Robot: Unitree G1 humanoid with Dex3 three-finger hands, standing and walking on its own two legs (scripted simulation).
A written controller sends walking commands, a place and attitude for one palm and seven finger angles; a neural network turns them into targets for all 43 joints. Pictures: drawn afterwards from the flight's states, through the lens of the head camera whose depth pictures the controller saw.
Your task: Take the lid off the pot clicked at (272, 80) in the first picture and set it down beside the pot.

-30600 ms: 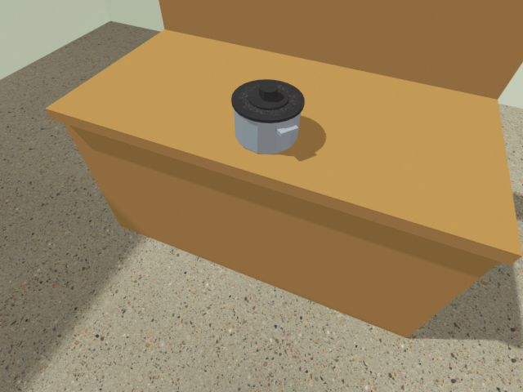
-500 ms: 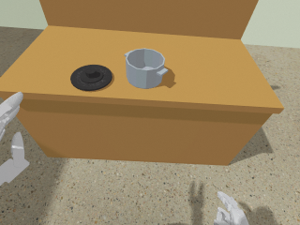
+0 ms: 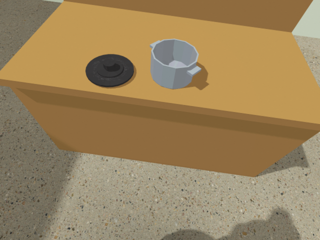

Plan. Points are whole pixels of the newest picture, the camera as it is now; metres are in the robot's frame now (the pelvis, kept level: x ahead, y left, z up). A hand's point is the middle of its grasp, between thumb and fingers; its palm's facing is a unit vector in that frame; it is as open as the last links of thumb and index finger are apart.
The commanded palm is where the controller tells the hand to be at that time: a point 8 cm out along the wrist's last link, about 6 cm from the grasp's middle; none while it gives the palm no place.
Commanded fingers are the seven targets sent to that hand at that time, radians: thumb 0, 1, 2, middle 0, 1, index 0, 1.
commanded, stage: let the arm hang, fingers relaxed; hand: left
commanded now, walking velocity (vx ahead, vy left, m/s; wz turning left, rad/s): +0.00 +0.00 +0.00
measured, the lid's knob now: (109, 64) +0.72 +0.24 -0.05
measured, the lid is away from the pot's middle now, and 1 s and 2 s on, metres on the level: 0.26 0.26 0.26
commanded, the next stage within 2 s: look to check the result in 0.70 s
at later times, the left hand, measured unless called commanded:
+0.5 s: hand out of the picture +0.07 +0.17 -0.17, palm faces +0.00 -0.98 -0.19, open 7.2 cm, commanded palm none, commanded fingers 0.00 0.90 0.90 -0.20 -0.30 -0.20 -0.30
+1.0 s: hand out of the picture +0.01 +0.17 -0.17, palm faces +0.00 -0.99 -0.17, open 7.3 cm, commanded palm none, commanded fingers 0.00 0.90 0.90 -0.20 -0.30 -0.20 -0.30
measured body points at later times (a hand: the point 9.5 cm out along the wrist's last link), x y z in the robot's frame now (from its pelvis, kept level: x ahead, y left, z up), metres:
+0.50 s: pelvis +0.02 +0.00 +0.01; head +0.05 +0.01 +0.46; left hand +0.07 +0.22 -0.16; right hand +0.01 -0.23 -0.14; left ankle -0.04 +0.10 -0.73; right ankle -0.05 -0.11 -0.73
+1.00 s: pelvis +0.01 +0.01 +0.01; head +0.04 +0.02 +0.46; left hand +0.01 +0.23 -0.16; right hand -0.02 -0.20 -0.14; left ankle -0.04 +0.10 -0.73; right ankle -0.05 -0.11 -0.73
